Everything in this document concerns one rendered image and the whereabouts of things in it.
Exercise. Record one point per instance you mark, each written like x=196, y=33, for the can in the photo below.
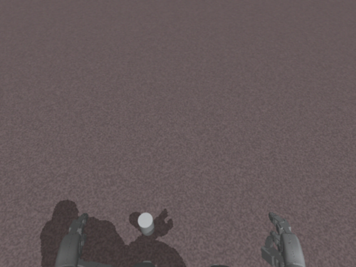
x=146, y=223

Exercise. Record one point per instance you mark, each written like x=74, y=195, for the left robot hand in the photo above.
x=71, y=246

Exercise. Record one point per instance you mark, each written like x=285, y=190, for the right robot hand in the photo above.
x=289, y=248

